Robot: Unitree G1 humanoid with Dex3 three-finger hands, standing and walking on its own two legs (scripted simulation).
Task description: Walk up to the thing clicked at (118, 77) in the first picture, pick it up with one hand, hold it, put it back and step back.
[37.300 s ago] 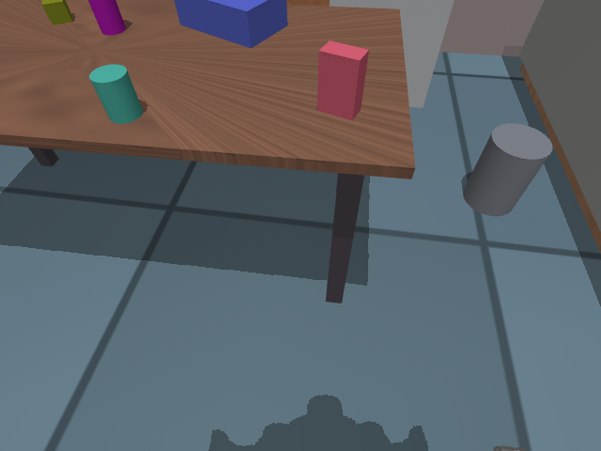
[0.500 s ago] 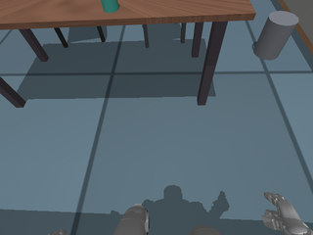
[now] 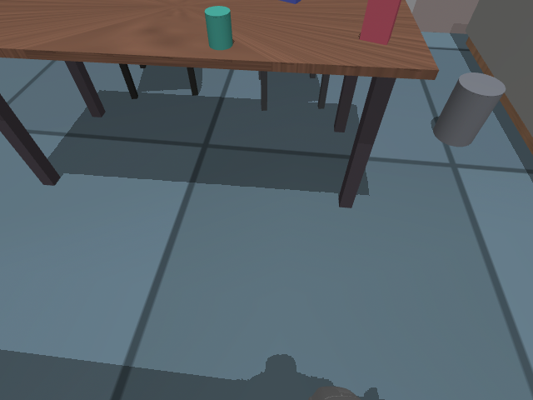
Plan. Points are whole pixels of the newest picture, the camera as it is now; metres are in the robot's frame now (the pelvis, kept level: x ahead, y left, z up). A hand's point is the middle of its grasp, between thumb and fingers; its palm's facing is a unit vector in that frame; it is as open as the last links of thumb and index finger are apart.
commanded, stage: step back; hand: left
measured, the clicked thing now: (219, 28) +1.10 +0.15 +0.04
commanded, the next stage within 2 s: stand in 0.60 s
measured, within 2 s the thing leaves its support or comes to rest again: neither
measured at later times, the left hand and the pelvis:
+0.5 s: hand out of the picture +0.13 +0.27 -0.16, palm faces +0.04 -0.91 -0.40, open 7.4 cm; pelvis +0.05 +0.00 -0.01, yaw +1 degrees
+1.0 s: hand out of the picture +0.12 +0.26 -0.15, palm faces -0.01 -0.95 -0.33, open 7.4 cm; pelvis +0.05 +0.01 +0.01, yaw +1 degrees
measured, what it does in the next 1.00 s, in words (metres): steps on the spot: right foot, then left foot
